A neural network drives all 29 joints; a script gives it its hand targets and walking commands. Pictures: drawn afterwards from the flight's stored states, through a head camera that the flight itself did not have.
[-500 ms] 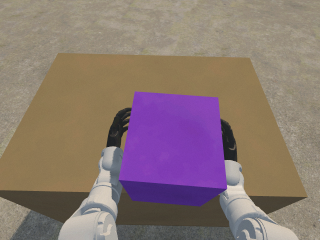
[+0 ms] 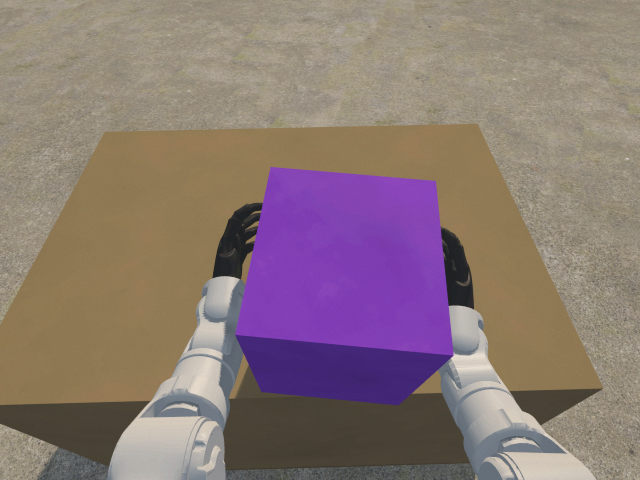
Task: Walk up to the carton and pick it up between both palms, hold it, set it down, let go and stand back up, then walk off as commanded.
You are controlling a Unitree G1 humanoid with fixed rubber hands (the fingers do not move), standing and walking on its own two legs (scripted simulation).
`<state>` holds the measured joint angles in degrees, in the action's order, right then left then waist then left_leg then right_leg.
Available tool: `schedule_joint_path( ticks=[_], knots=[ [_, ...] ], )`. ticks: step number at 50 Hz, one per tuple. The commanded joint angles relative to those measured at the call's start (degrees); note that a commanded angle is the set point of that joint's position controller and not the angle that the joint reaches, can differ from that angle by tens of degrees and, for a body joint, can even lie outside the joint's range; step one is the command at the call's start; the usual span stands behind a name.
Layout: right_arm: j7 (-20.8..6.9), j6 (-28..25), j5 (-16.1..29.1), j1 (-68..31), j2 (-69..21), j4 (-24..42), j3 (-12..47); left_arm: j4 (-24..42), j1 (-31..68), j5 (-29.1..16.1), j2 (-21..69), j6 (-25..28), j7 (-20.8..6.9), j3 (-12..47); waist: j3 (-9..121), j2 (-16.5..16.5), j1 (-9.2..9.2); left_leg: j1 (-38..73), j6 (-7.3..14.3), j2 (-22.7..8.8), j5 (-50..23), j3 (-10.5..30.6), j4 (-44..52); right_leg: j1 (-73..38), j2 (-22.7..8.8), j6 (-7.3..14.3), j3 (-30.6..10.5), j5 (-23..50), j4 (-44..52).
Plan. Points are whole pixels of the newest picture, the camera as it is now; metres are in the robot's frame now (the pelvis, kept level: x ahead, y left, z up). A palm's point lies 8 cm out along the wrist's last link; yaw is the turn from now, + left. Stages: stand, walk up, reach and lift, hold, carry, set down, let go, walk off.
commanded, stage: reach and lift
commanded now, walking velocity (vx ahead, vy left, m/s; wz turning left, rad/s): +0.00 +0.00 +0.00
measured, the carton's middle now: (340, 296) +0.36 +0.02 +0.02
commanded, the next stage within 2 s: hold in 2.00 s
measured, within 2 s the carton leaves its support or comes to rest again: neither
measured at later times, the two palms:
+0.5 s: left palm (210, 237) +0.36 +0.16 +0.14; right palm (477, 270) +0.35 -0.13 +0.12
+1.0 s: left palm (214, 226) +0.35 +0.15 +0.17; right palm (498, 267) +0.33 -0.14 +0.14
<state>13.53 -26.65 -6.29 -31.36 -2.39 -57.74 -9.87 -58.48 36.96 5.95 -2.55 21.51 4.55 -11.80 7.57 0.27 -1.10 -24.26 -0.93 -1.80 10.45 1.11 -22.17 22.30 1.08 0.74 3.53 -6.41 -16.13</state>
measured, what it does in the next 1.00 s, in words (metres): stands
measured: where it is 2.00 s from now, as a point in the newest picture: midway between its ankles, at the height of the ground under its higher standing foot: outside the picture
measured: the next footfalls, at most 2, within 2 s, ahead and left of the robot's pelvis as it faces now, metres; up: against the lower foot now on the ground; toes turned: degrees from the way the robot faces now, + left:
none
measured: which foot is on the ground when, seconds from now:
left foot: down 0.00-1.00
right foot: down 0.00-1.00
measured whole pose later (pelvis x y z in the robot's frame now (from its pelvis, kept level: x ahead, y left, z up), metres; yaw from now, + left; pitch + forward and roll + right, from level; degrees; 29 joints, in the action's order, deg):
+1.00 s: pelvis -0.03 +0.01 +0.00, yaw +1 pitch -7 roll -1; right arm 7.7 11.2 4.3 -37.1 -0.3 -39.4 -7.4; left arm -20.6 38.7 17.3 3.0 -30.1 3.1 -16.7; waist -2.8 3.0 3.9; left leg -3.2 -0.1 -0.4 9.8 1.2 -20.4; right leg 2.3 -0.3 0.1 3.6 -7.4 -17.1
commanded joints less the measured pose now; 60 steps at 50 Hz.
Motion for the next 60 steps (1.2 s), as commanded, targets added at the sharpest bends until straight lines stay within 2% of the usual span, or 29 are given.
schedule_joint_path(
  ticks=[1,2,3,5,6,8,12,15,19,21,23,24,25,26,27,33,34,35,37,40,41,45,46,47,49,51,54,56,60],
  knots=[
    [-7.46,2.9,-1.33,-32.65,-41.49,14.27,32.38,16.15,34.29,2.19,42.43,-0.54,-7.54,24.44,33.11,-1.57,1.98,13.06,-1.79,3.13,-24.66,-2.24,-1.87,-24.31,-0.09,-1.99,-1.61,24.22,-4.23],
    [-7.32,4.72,1.05,-33.94,-41.32,18.42,34.48,17.29,33.25,1.46,43.47,-2.57,-7.71,25.01,32.8,-0.41,1.89,15.44,-1.86,2.79,-28.1,-1.5,-2.51,-24.03,0.49,-2.32,-1.48,25.7,-4.25],
    [-6.86,6.52,3.02,-31.84,-40.8,20.24,35.48,19.85,30.68,1.01,44.13,-4.67,-7.97,26.22,32.5,-0.64,3.41,17.91,-1.89,3.22,-30.07,-1.03,-2.84,-25.06,0.22,-2.75,-1.35,28.37,-3.73],
    [-6.43,10.39,6.6,-29.2,-40.39,23.19,37.34,29.8,32.44,0.65,44.16,-8.85,-8.17,28.47,30.64,-1.6,4.15,22.22,-2.74,2.79,-35.21,0.26,-4.04,-24.46,1.15,-2.6,-1.48,28.35,-2.81],
    [-6.53,12.23,8.41,-29.09,-39.93,26.69,39.05,30.88,29.24,0.79,44.72,-11.53,-8.31,29.11,29.78,-1.64,3.04,23.5,-2.8,2.79,-35.46,0.16,-4.14,-25.83,1.13,-2.44,-1.87,28.24,-2.77],
    [-5.98,16.73,9.92,-29.8,-36.94,32.7,38.82,32.51,24.45,1.58,44.43,-18.2,-8.85,28.79,22.87,1.04,3.65,24.37,-1.99,3.34,-31.52,0.95,-2.28,-26.88,1.08,-2.88,-1.66,25.08,-0.92],
    [-6.61,21.99,11.57,-30.63,-33.78,37.93,37.28,45.2,24.58,3.63,43.91,-28.82,-10.3,28.09,15.22,-0.64,2.65,27.19,-3.1,3.23,-31.49,0.71,-1.06,-28.28,1.58,-1.94,-0.77,21.25,0.93],
    [-5.98,23.37,13.04,-33.84,-30.25,44.97,36.09,46.48,20.47,4.77,43.49,-35.14,-11.56,28.87,12.68,0.79,5.38,26.58,-3.38,3.98,-28.21,0.21,-0.08,-29.83,1.63,-1.99,0.25,22.44,1.07],
    [-7.2,25.09,13.06,-35.66,-26.81,43.71,32.14,46.24,18.72,8.42,40.57,-41.71,-12.66,25.59,7.96,-0.33,4.73,26.21,-3.35,3.73,-22.95,-0.86,1.95,-30.17,2.44,-1.48,1.19,14.69,1.48],
    [-7.62,25.01,14.32,-34.41,-26.69,43.78,32.81,51.46,19.59,7.69,40.29,-42.63,-12.23,27.25,10.2,-2.95,4.38,27.75,-4.13,3.69,-27.42,-1.34,0.88,-30.9,2.62,-1.61,1.76,17.29,0.31],
    [-7.43,25.65,15.22,-35.94,-26.2,43.88,32.98,48.31,18.17,7.82,39.42,-44.57,-12.06,26.35,10.43,-2.06,5.6,27.99,-3.93,3.65,-26.56,-1.15,0.21,-30.71,2.5,-1.9,2.03,18.8,0.03],
    [-7.56,25.36,14.05,-37.11,-25.61,44.88,31.78,48.09,19.01,7.91,40.35,-44.81,-12.66,27.12,9.83,-3.18,6.49,27.95,-3.7,3.68,-24.75,-1.72,0.99,-29.62,2.3,-1.79,2.15,17.26,0.51],
    [-7.7,26.41,14.32,-36.57,-25.62,43.73,32.0,49.03,19.26,7.64,39.02,-45.43,-12.4,26.08,8.77,-1.72,5.66,27.26,-3.15,3.67,-22.41,-1.46,1.36,-29.51,2.24,-1.72,1.86,15.15,0.31],
    [-7.7,26.09,13.85,-37.04,-25.85,44.24,31.02,49.68,20.85,6.79,39.44,-45.4,-12.28,27.68,10.97,-2.06,7.28,27.42,-3.43,3.62,-22.78,-1.27,1.19,-29.29,2.42,-1.69,2.41,13.66,0.59],
    [-8.08,26.94,13.7,-37.71,-25.93,42.33,29.43,48.76,22.09,7.44,39.3,-45.87,-12.09,26.6,7.86,-4.32,6.21,26.83,-3.48,3.37,-21.81,-1.21,1.53,-27.82,2.53,-1.78,2.46,10.09,0.8],
    [-9.91,28.04,13.73,-42.25,-25.6,43.13,27.59,50.06,25.21,4.51,41.64,-47.11,-10.52,30.03,14.02,-6.56,6.57,28.04,-3.76,2.88,-19.04,-1.07,2.17,-24.37,2.84,-1.19,2.72,5.14,0.84],
    [-10.07,28.43,13.83,-43.18,-25.04,41.35,26.09,48.39,26.79,4.35,41.19,-47.43,-10.31,29.55,12.23,-5.99,7.59,27.53,-3.54,2.75,-16.92,-0.3,2.2,-23.31,2.89,-1.28,2.35,3.48,0.83],
    [-10.18,27.62,14.65,-46.89,-26.32,46.9,27.6,52.18,27.62,2.43,42.8,-47.49,-10.01,31.56,16.24,-4.15,7.37,29.08,-3.47,2.18,-18.84,0.75,2.19,-24.25,3.23,-1.23,2.68,6.23,0.2],
    [-10.24,29.58,14.0,-47.99,-25.65,44.35,26.98,45.21,25.08,4.05,41.89,-48.83,-10.04,28.49,14.19,-2.23,5.88,25.79,-2.07,2.65,-11.52,-0.14,3.99,-24.45,2.68,-1.54,2.03,2.28,1.27],
    [-10.83,31.18,13.42,-48.6,-26.98,39.67,24.82,43.14,30.15,4.22,41.32,-49.69,-9.94,26.17,10.58,-2.14,5.9,22.26,-1.39,2.91,-3.33,-0.5,5.88,-24.48,1.51,-1.59,1.22,-2.08,1.1],
    [-10.74,31.46,14.14,-49.22,-28.13,41.02,25.87,42.53,28.22,3.54,41.25,-50.23,-10.36,25.83,12.56,-0.24,4.6,22.2,-0.69,3.12,-3.64,-0.64,6.07,-25.66,1.97,-2.01,1.38,-0.8,0.84],
    [-10.62,32.84,13.57,-50.63,-28.56,37.1,24.07,41.2,30.66,4.47,41.32,-51.01,-11.3,23.63,10.2,-1.75,5.42,21.83,-0.88,3.76,-2.93,-1.61,6.36,-26.65,1.93,-2.04,1.03,-0.86,1.18],
    [-10.91,33.1,13.02,-52.13,-27.9,36.47,22.13,37.17,31.0,5.24,40.45,-51.11,-11.62,22.19,7.84,-0.86,5.69,20.12,-0.01,3.41,1.61,-1.19,7.05,-25.94,1.46,-1.98,0.86,-4.94,1.85],
    [-11.47,33.2,12.09,-51.41,-28.39,33.89,21.52,39.07,34.24,5.4,39.93,-50.5,-11.58,20.84,7.0,-1.45,5.03,20.32,0.19,3.2,3.36,-0.95,8.11,-24.79,1.43,-2.06,0.91,-5.8,1.77],
    [-11.38,32.66,12.62,-52.87,-29.14,34.71,21.1,39.66,34.58,4.83,39.83,-50.18,-11.51,20.81,11.21,-2.9,4.88,20.92,0.44,3.52,-0.21,-1.33,7.02,-27.0,1.17,-1.94,0.79,-1.9,1.09],
    [-10.45,33.48,13.95,-52.38,-29.67,36.07,23.54,39.94,32.45,5.09,39.26,-50.4,-11.8,19.5,11.4,1.42,4.82,22.05,0.5,3.94,-6.01,-2.15,5.54,-28.92,1.4,-2.66,0.95,4.27,1.2],
    [-8.99,34.06,13.8,-50.52,-30.68,37.65,25.35,40.44,31.38,6.07,37.74,-50.82,-12.48,18.92,12.24,2.26,4.79,22.37,0.58,4.85,-7.84,-3.11,4.78,-32.74,1.05,-3.53,0.33,10.46,0.87],
    [-8.67,33.75,14.92,-51.4,-30.75,40.74,26.65,43.01,31.8,5.19,38.48,-51.14,-12.72,21.01,14.36,-0.52,4.93,22.52,0.41,5.2,-8.68,-3.26,4.25,-32.33,1.17,-3.38,0.76,11.1,0.18],
    [-8.24,35.64,14.1,-50.53,-31.32,37.82,24.96,42.15,33.56,5.24,37.37,-51.63,-13.48,19.83,9.75,1.76,5.81,21.4,1.04,4.91,-4.03,-2.87,5.83,-30.35,1.16,-3.92,0.39,5.31,1.42]
  ],
)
